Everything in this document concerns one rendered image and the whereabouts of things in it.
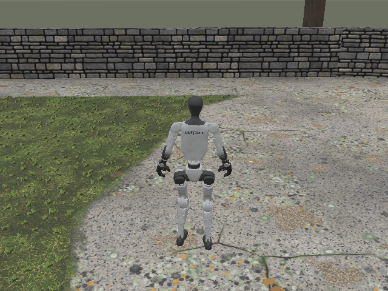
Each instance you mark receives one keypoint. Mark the left robot upper arm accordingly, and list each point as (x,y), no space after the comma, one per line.
(176,127)

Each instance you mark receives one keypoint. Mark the robot right thigh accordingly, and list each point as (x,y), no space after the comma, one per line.
(208,178)

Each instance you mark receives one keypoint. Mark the right robot forearm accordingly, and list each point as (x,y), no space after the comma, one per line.
(224,159)

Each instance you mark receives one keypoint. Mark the left robot hand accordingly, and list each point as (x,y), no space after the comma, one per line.
(162,168)

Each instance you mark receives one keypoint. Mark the right robot hand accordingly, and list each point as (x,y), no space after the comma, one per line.
(229,169)

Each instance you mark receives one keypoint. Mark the left robot forearm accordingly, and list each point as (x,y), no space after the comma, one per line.
(164,158)

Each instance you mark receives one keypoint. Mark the right robot upper arm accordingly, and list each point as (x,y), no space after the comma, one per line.
(214,129)

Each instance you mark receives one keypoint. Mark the robot head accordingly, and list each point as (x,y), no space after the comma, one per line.
(195,104)

